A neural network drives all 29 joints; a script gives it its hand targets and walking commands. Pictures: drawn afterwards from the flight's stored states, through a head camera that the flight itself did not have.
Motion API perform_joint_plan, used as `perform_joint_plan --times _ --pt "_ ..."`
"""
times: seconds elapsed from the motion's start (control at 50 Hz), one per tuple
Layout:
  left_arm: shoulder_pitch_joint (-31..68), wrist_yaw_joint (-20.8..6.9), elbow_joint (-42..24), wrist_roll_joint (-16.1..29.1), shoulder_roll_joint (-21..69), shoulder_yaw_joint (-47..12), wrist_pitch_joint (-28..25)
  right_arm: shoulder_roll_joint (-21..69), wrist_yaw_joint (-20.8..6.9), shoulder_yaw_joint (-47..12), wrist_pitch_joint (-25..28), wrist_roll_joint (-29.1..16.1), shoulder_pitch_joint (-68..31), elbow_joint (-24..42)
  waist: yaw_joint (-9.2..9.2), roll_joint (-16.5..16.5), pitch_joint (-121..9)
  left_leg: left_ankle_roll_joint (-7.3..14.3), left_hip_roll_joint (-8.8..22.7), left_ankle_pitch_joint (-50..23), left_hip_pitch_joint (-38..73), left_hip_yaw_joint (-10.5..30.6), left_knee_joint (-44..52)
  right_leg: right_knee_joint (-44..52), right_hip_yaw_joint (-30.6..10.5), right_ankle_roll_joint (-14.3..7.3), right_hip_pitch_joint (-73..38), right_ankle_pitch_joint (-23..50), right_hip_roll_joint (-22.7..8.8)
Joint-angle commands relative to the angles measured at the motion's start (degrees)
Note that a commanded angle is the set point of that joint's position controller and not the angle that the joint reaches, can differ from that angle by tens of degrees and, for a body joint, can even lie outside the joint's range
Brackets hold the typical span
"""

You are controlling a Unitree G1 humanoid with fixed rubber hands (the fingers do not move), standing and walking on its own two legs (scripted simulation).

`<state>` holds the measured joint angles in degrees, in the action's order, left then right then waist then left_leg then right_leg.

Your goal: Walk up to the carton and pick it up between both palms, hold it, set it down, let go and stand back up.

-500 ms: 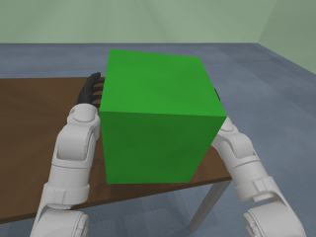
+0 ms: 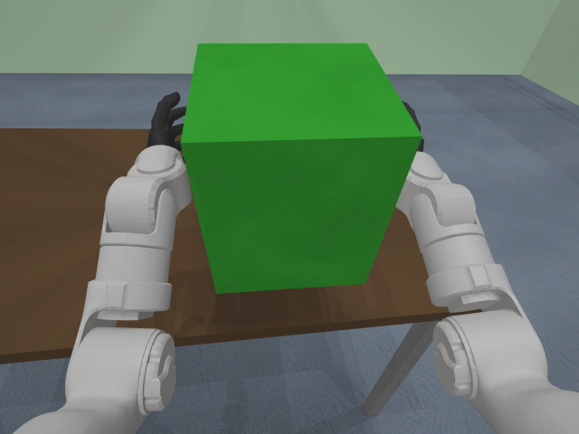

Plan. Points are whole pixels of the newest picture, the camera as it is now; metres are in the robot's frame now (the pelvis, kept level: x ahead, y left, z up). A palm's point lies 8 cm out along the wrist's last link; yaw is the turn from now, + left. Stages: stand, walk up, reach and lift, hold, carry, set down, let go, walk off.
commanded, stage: reach and lift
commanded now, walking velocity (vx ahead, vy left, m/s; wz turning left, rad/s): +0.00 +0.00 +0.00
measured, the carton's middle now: (288, 173) +0.39 +0.01 +0.21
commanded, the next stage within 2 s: hold in 0.20 s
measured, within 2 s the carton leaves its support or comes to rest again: neither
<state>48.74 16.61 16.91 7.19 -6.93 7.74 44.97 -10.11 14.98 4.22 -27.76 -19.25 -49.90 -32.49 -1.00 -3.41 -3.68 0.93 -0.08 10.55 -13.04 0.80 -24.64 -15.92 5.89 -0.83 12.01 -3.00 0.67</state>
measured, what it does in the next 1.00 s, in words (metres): stands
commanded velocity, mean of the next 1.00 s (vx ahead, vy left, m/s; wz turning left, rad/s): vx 0.00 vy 0.00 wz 0.00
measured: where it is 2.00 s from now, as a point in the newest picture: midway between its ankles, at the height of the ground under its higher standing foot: outside the picture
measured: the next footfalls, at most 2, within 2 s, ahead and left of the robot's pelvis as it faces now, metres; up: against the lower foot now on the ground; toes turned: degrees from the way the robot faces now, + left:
none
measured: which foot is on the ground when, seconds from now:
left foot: down 0.00-1.00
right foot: down 0.00-1.00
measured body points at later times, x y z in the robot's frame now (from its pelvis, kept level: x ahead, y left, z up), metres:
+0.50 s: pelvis +0.02 -0.02 +0.00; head -0.01 +0.01 +0.45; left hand +0.41 +0.16 +0.24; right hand +0.42 -0.15 +0.23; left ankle +0.03 +0.10 -0.74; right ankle +0.06 -0.11 -0.74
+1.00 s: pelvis +0.03 -0.02 +0.01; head -0.02 +0.01 +0.45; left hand +0.41 +0.16 +0.25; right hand +0.43 -0.14 +0.24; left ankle +0.03 +0.10 -0.74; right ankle +0.06 -0.11 -0.74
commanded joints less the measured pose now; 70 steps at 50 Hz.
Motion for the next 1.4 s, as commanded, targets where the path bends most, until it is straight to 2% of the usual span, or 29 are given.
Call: perform_joint_plan --times 0.0,0.04,0.18,0.4,0.62,0.8,1.06,1.22,1.38 --pt "38.7 -2.5 -11.2 2.2 6.8 -5.9 -5.7 -0.8 0.7 -1.5 3.5 -0.7 -40.4 11.4 -1.52 5.9 -28.4 -2.9 -0.3 -9.1 2.0 -2.4 5.2 0.3 0.2 3.8 -17.5 -2.6 2.3" --pt "38.1 -3.3 -10.7 1.6 6.0 -5.0 -6.1 -0.5 1.1 -1.9 3.5 -0.8 -40.3 11.0 -1.24 5.0 -28.4 -2.5 -0.5 -9.3 1.1 -2.4 5.9 0.3 -0.2 4.1 -19.9 -1.2 2.0" --pt "38.1 -4.9 -14.0 1.1 5.5 -5.1 -6.5 1.8 2.5 -4.2 3.4 -1.9 -40.4 14.3 -0.64 5.2 -30.1 -2.1 -1.0 -12.2 2.3 -2.5 6.7 0.8 -0.5 4.3 -22.7 2.0 1.7" --pt "36.1 -5.6 -21.0 2.2 5.5 -6.5 -3.2 3.5 4.2 -8.2 1.1 -4.6 -39.0 21.9 0.22 5.5 -31.5 -2.4 -0.8 -17.9 5.8 -2.0 6.7 1.0 -1.2 4.8 -24.7 7.9 0.9" --pt "34.5 -6.2 -21.1 3.5 5.4 -6.4 0.0 3.2 5.2 -10.1 -1.7 -7.0 -37.3 22.5 0.30 5.2 -29.2 -3.1 -0.5 -20.8 8.0 -1.3 6.7 1.7 -1.8 5.0 -24.7 11.0 0.3" --pt "36.3 -5.5 -20.1 4.4 6.7 -7.5 0.4 2.7 4.2 -10.2 -2.5 -8.0 -38.8 20.9 0.27 5.9 -28.9 -3.9 0.0 -22.7 10.6 -1.2 6.2 3.3 -1.5 4.4 -22.7 8.5 0.6" --pt "39.6 -3.3 -15.4 6.1 8.0 -8.5 0.2 1.0 1.6 -9.5 -3.0 -8.9 -40.7 16.2 0.51 6.8 -27.9 -4.3 0.9 -22.6 12.4 -1.0 6.1 4.9 -1.3 3.9 -20.3 3.7 0.9" --pt "40.4 -2.6 -11.5 7.1 8.1 -8.5 -0.7 0.1 0.2 -9.9 -2.7 -9.6 -40.9 13.4 0.84 6.0 -27.0 -3.9 1.5 -22.0 12.5 -0.9 6.7 5.6 -1.7 4.0 -20.7 2.7 0.4" --pt "41.0 -2.3 -9.7 8.0 8.5 -8.7 -1.8 0.8 -0.9 -11.1 -2.6 -10.4 -41.1 13.7 1.41 4.6 -27.8 -3.2 1.9 -22.2 12.5 -0.9 7.1 5.7 -2.4 4.4 -21.4 3.5 -0.2"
